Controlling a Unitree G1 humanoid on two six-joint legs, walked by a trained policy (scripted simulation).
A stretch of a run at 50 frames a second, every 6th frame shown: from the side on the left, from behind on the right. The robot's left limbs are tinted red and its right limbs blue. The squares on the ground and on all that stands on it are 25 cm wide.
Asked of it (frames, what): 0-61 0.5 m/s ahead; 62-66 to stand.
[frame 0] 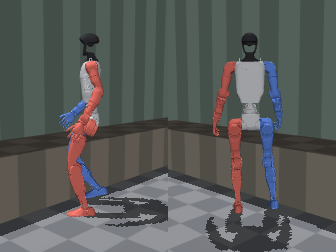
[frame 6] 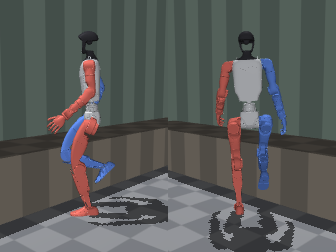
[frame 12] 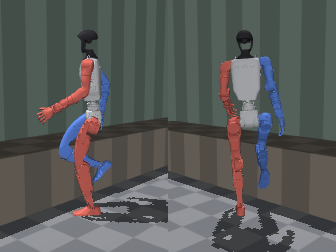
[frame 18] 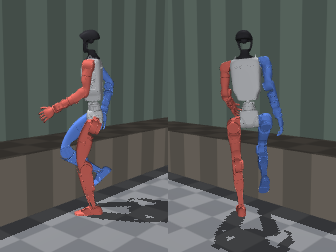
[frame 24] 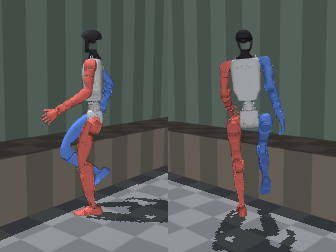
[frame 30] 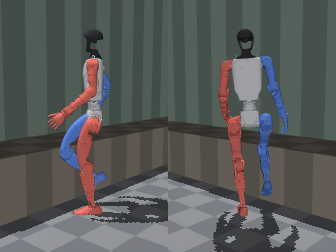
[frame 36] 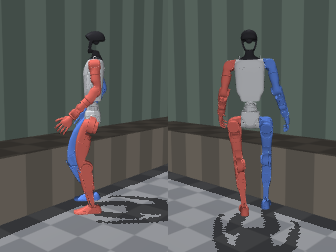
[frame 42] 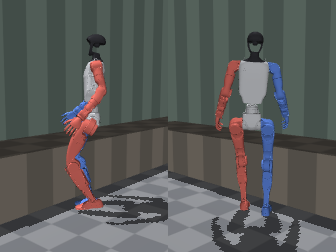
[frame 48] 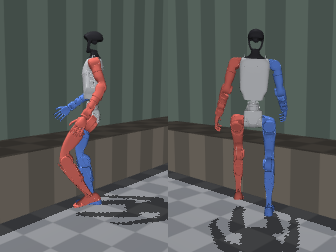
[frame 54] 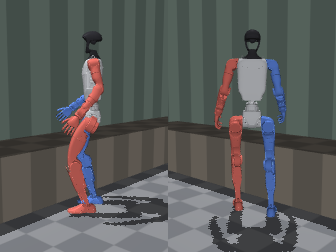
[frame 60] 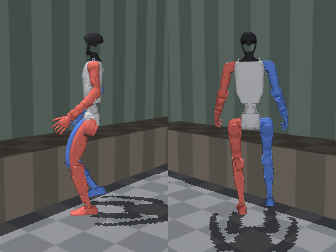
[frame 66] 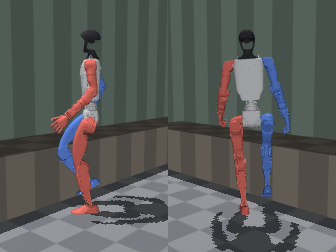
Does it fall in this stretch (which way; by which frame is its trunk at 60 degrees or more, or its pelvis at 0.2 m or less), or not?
no
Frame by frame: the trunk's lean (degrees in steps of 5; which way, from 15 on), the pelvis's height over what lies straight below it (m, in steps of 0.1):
0: 0, 0.8
6: 5, 0.8
12: 5, 0.8
18: 5, 0.8
24: 5, 0.8
30: 5, 0.8
36: 5, 0.8
42: 5, 0.8
48: 5, 0.8
54: 0, 0.8
60: 0, 0.8
66: 5, 0.8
